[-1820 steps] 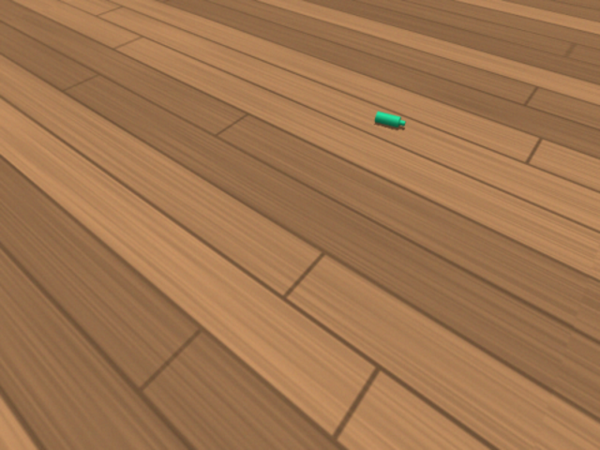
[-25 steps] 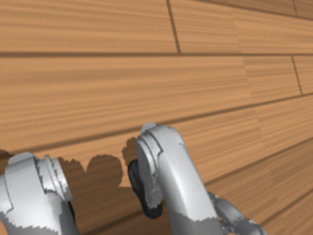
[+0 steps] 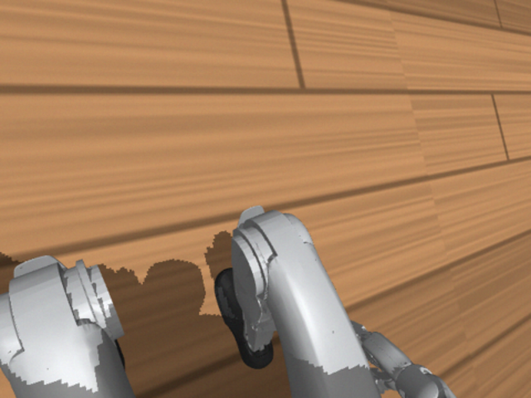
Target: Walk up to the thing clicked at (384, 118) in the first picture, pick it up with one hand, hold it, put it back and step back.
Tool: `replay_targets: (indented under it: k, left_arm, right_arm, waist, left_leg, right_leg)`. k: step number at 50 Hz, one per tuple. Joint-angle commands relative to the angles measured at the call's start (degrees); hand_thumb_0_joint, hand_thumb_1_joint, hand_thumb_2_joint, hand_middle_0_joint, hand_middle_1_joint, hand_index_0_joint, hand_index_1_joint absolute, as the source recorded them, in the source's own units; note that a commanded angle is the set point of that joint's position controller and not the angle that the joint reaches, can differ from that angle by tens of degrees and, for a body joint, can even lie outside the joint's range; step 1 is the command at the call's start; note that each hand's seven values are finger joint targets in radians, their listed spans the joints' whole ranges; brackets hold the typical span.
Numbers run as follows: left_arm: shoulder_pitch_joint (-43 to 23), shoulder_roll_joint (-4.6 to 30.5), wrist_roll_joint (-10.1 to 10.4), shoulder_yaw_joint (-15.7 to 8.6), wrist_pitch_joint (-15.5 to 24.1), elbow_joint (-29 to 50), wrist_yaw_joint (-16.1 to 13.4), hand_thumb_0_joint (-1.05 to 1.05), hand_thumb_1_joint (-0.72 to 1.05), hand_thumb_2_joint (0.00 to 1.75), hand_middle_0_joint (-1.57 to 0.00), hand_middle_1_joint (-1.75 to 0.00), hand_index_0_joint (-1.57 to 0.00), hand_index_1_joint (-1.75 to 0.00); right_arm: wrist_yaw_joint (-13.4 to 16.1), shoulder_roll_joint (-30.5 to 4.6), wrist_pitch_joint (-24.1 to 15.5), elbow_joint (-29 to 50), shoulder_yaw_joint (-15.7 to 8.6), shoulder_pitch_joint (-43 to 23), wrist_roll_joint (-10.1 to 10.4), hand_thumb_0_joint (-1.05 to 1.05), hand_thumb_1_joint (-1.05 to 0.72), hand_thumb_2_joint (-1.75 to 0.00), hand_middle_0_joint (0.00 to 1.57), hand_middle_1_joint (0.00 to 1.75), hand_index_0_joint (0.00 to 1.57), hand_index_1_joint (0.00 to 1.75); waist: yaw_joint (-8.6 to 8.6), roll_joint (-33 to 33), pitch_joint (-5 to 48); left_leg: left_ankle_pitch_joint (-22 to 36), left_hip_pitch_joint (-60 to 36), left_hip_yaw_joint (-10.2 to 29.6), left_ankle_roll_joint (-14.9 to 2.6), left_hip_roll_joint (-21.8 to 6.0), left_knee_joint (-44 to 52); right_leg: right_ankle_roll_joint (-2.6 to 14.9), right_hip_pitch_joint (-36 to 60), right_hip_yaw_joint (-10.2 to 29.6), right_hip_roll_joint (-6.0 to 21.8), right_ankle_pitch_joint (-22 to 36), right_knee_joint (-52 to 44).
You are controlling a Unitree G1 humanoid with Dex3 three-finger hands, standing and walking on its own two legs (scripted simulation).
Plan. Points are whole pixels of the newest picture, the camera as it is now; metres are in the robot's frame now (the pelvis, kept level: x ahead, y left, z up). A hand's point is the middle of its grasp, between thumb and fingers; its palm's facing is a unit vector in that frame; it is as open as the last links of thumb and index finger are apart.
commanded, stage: open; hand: left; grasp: from above
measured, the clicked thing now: out of the picture +0.45 +0.38 -0.27
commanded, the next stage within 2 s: withdraw in 0.14 s
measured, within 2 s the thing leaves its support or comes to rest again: neither
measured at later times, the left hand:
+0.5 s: hand out of the picture +0.43 +0.39 -0.20, palm faces -0.34 -0.14 -0.93, open 13.9 cm
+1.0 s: hand out of the picture +0.41 +0.40 -0.05, palm faces -0.49 -0.15 -0.86, open 13.9 cm
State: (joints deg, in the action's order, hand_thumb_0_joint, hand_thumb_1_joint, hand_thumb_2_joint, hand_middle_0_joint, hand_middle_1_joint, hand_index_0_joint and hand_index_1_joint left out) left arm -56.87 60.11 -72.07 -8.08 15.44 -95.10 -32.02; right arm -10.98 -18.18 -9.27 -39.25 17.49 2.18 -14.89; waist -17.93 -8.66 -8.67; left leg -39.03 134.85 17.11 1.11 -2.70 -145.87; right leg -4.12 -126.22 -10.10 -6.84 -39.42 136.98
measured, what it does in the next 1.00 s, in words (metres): rises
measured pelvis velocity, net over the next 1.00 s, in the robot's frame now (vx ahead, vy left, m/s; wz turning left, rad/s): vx -0.01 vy -0.01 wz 0.11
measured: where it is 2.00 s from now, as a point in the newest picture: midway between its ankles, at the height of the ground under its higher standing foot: (187, 363)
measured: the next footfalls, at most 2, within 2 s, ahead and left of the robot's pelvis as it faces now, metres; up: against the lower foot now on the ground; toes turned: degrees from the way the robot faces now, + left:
none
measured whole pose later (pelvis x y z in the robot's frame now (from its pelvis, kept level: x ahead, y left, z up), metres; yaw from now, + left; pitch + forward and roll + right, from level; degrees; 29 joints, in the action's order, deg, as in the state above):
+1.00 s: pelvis -0.01 -0.01 +0.07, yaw +6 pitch +32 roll -10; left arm -54.1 50.1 -63.8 -1.3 13.0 -71.0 -3.6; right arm -5.8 -17.8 1.0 -36.4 7.3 8.1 -5.0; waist -11.4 -0.3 2.2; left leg -35.6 127.5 9.6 0.1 -2.6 -130.1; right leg -2.8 -120.3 -5.2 -3.7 -38.5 125.6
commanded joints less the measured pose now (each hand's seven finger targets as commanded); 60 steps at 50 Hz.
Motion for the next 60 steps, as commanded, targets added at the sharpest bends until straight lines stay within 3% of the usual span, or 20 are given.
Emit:
replay_targets:
  k: [1, 11, 13, 16, 19, 22, 24, 27, 29, 31, 33, 38, 43, 45, 48, 51, 53, 55, 57, 60]
  left_arm:
    - [-12.87, 14.11, 0.72, -0.19, -0.54, 5.87, -1.71, 0.00, -0.52, 0.99, -0.07, -0.99, -0.07, -0.99]
    - [-13.29, 14.15, 0.88, -0.21, -0.92, 7.95, -0.89, 0.00, -0.52, 0.99, -0.07, -1.01, -0.06, -1.00]
    - [-12.57, 14.15, 1.72, -0.89, -0.79, 8.32, -1.17, 0.00, -0.50, 0.96, -0.06, -1.03, -0.08, -1.01]
    - [-12.84, 14.83, 0.61, -0.69, -0.70, 9.21, -0.87, 0.00, -0.49, 0.96, -0.07, -1.02, -0.09, -1.00]
    - [-12.71, 17.43, 0.62, -3.31, -0.55, 15.45, -0.35, 0.00, -0.50, 0.96, -0.07, -1.02, -0.09, -1.00]
    - [-11.72, 16.10, 0.70, -3.57, -1.72, 19.95, 1.16, 0.00, -0.51, 0.97, -0.07, -1.02, -0.08, -1.00]
    - [-10.80, 15.32, 1.75, -4.69, -2.78, 25.11, 2.29, 0.00, -0.51, 0.97, -0.07, -1.01, -0.08, -1.00]
    - [-9.65, 11.84, 3.08, -3.97, -4.91, 31.42, 5.52, 0.00, -0.52, 0.98, -0.07, -1.00, -0.07, -0.99]
    - [-7.84, 7.20, 4.33, -1.33, -6.61, 33.18, 8.86, 0.00, -0.52, 0.98, -0.07, -1.00, -0.07, -0.99]
    - [-10.40, 7.01, 5.59, -1.01, -8.14, 36.33, 12.02, 0.00, -0.52, 0.99, -0.07, -0.99, -0.07, -0.99]
    - [-11.57, 2.73, 7.01, 1.93, -9.24, 37.55, 15.56, 0.00, -0.52, 0.99, -0.07, -1.00, -0.07, -0.99]
    - [-10.70, -0.69, 9.40, 5.71, -9.91, 36.55, 23.96, 0.00, -0.50, 0.98, -0.08, -0.99, -0.08, -0.99]
    - [-10.33, 0.89, 10.09, 5.40, -6.64, 32.91, 27.69, 0.00, -0.49, 0.98, -0.10, -0.98, -0.10, -0.98]
    - [-10.74, 3.03, 9.70, 4.39, -4.42, 32.03, 28.22, 0.00, -0.48, 0.97, -0.10, -0.98, -0.11, -0.97]
    - [-11.68, 3.91, 8.22, 3.60, -0.79, 30.30, 26.96, 0.00, -0.48, 0.97, -0.10, -0.97, -0.10, -0.97]
    - [-13.10, 3.70, 6.34, 3.39, 1.91, 27.74, 23.43, 0.00, -0.49, 0.97, -0.09, -0.98, -0.10, -0.98]
    - [-15.21, 5.34, 4.41, 2.74, 3.08, 25.22, 20.31, 0.00, -0.50, 0.99, -0.09, -0.99, -0.09, -0.99]
    - [-17.64, 8.88, 2.50, 0.43, 3.92, 25.52, 17.34, 0.00, -0.48, 0.97, -0.10, -0.99, -0.10, -0.98]
    - [-18.60, 9.55, 1.27, -0.49, 4.02, 23.00, 14.70, 0.00, -0.49, 0.97, -0.09, -0.99, -0.10, -0.98]
    - [-22.05, 14.06, -0.51, -3.07, 3.65, 23.19, 11.15, 0.00, -0.48, 0.96, -0.10, -0.98, -0.11, -0.97]
  right_arm:
    - [0.77, -18.03, -0.03, -0.17, -5.33, 9.31, -0.08, 0.00, -0.88, -0.89, 0.20, 0.30, 0.20, 0.30]
    - [0.71, -18.12, -0.15, 0.22, -5.65, 9.67, 0.30, 0.00, -0.88, -0.89, 0.20, 0.30, 0.20, 0.30]
    - [0.83, -18.16, 0.08, 0.04, -5.53, 9.28, 0.29, 0.00, -0.90, -0.90, 0.20, 0.30, 0.20, 0.30]
    - [0.78, -18.22, 0.21, 0.12, -5.58, 9.68, 0.33, 0.00, -0.89, -0.90, 0.20, 0.30, 0.20, 0.30]
    - [0.80, -18.05, 0.54, 0.28, -6.40, 9.81, 0.54, 0.00, -0.90, -0.90, 0.20, 0.30, 0.20, 0.30]
    - [0.36, -17.26, 0.84, 0.45, -8.09, 9.93, 1.11, 0.00, -0.90, -0.90, 0.20, 0.30, 0.20, 0.30]
    - [0.16, -16.72, 1.18, 0.57, -9.57, 10.68, 1.75, 0.00, -0.90, -0.90, 0.20, 0.30, 0.20, 0.30]
    - [-0.25, -15.85, 2.20, 0.70, -12.40, 12.08, 3.23, 0.00, -0.90, -0.90, 0.20, 0.30, 0.20, 0.30]
    - [-0.45, -15.13, 3.14, 0.43, -14.29, 13.15, 4.96, 0.00, -0.90, -0.90, 0.20, 0.30, 0.20, 0.30]
    - [-0.28, -15.24, 4.46, 0.55, -15.87, 14.81, 6.80, 0.00, -0.90, -0.90, 0.20, 0.30, 0.20, 0.30]
    - [0.30, -14.34, 5.88, 0.67, -16.76, 16.09, 7.99, 0.00, -0.90, -0.90, 0.20, 0.30, 0.20, 0.30]
    - [2.56, -12.22, 8.85, 1.46, -17.18, 17.45, 9.99, 0.00, -0.89, -0.90, 0.20, 0.30, 0.20, 0.30]
    - [5.06, -11.36, 9.99, 3.20, -15.65, 16.29, 10.27, 0.00, -0.89, -0.90, 0.20, 0.30, 0.20, 0.30]
    - [5.79, -11.49, 10.05, 3.63, -14.86, 15.76, 10.19, 0.00, -0.89, -0.90, 0.20, 0.30, 0.20, 0.30]
    - [6.29, -11.35, 10.22, 3.45, -13.62, 15.50, 9.68, 0.00, -0.89, -0.90, 0.20, 0.30, 0.20, 0.30]
    - [6.30, -12.15, 10.53, 3.16, -13.22, 15.36, 8.86, 0.00, -0.89, -0.90, 0.20, 0.30, 0.20, 0.30]
    - [6.09, -12.76, 10.96, 2.93, -12.26, 15.04, 7.95, 0.00, -0.89, -0.90, 0.20, 0.30, 0.20, 0.30]
    - [5.92, -13.54, 11.16, 2.42, -12.08, 14.95, 7.35, 0.00, -0.89, -0.89, 0.20, 0.30, 0.20, 0.30]
    - [5.63, -13.62, 11.11, 2.12, -11.74, 15.25, 6.62, 0.00, -0.89, -0.89, 0.20, 0.30, 0.20, 0.30]
    - [5.57, -14.12, 10.82, 1.60, -11.38, 15.40, 5.57, 0.00, -0.89, -0.89, 0.20, 0.30, 0.20, 0.30]
  waist:
    - [-1.68, 30.44, 36.45]
    - [-1.75, 30.70, 37.03]
    - [-0.88, 31.32, 38.45]
    - [-1.41, 32.56, 38.06]
    - [1.00, 36.74, 41.79]
    - [2.06, 37.96, 44.09]
    - [3.89, 39.39, 47.44]
    - [5.30, 39.61, 49.85]
    - [5.87, 38.81, 50.06]
    - [6.04, 34.61, 50.05]
    - [4.92, 32.13, 49.52]
    - [3.94, 23.28, 45.09]
    - [4.43, 16.35, 39.66]
    - [5.25, 17.94, 39.64]
    - [5.37, 19.97, 41.51]
    - [4.75, 21.70, 42.51]
    - [3.89, 23.61, 42.29]
    - [4.63, 26.23, 44.66]
    - [3.92, 27.56, 44.39]
    - [4.33, 31.31, 48.79]
  left_leg:
    - [9.34, -28.59, -7.25, -1.38, -1.78, 14.73]
    - [10.08, -29.60, -7.00, -1.22, -1.78, 14.87]
    - [11.68, -30.79, -6.86, -1.02, -1.74, 15.10]
    - [12.73, -31.39, -6.80, -0.93, -1.75, 14.97]
    - [13.71, -33.87, -7.45, -0.51, -1.52, 15.86]
    - [12.98, -33.94, -8.23, -0.68, -1.50, 15.87]
    - [13.48, -34.97, -8.95, -0.64, -1.22, 16.77]
    - [12.56, -35.34, -9.75, -0.81, -0.76, 18.69]
    - [11.47, -36.65, -9.71, -0.70, -0.44, 21.49]
    - [9.78, -36.49, -9.35, -1.19, -0.34, 23.86]
    - [8.70, -36.39, -9.67, -1.58, -0.14, 25.12]
    - [8.72, -32.79, -11.23, -2.88, 0.62, 26.82]
    - [4.61, -27.88, -12.20, -3.68, 1.04, 27.31]
    - [4.41, -28.64, -12.27, -3.42, 1.10, 27.64]
    - [6.43, -30.47, -12.03, -3.04, 1.02, 27.32]
    - [8.42, -32.73, -11.66, -2.70, 0.92, 26.40]
    - [8.51, -32.42, -11.61, -2.57, 0.97, 25.32]
    - [9.02, -34.68, -11.31, -2.23, 0.95, 24.82]
    - [8.00, -34.43, -11.39, -2.02, 1.11, 24.28]
    - [8.83, -36.20, -11.67, -1.81, 1.05, 22.46]
  right_leg:
    - [5.10, 16.97, -6.44, -1.18, 14.08, -11.88]
    - [5.12, 16.84, -6.35, -1.13, 14.48, -11.63]
    - [5.03, 17.22, -6.71, -0.99, 15.72, -11.39]
    - [5.08, 16.61, -6.76, -0.83, 16.41, -10.83]
    - [5.33, 17.48, -6.28, -0.47, 16.67, -10.70]
    - [5.61, 16.57, -5.15, -0.60, 15.91, -11.17]
    - [5.74, 16.87, -4.51, -0.28, 16.16, -11.61]
    - [5.81, 15.49, -3.60, 0.19, 15.10, -13.13]
    - [6.01, 14.53, -2.96, 0.67, 13.93, -14.24]
    - [5.95, 14.70, -2.34, 0.87, 12.72, -16.45]
    - [5.96, 16.06, -1.49, 1.09, 12.16, -18.46]
    - [5.89, 20.36, 0.82, 1.11, 11.75, -23.19]
    - [5.93, 21.07, 2.10, 1.53, 6.73, -26.23]
    - [6.09, 20.55, 2.08, 1.78, 6.38, -25.68]
    - [5.98, 20.39, 1.62, 1.85, 8.80, -23.67]
    - [5.98, 17.99, 0.72, 1.82, 10.15, -22.11]
    - [6.06, 16.35, 0.09, 1.68, 10.03, -20.77]
    - [6.14, 15.08, -0.52, 1.85, 9.93, -19.17]
    - [6.22, 14.52, -0.65, 1.82, 8.84, -18.60]
    - [6.28, 14.97, -0.48, 1.84, 9.26, -17.15]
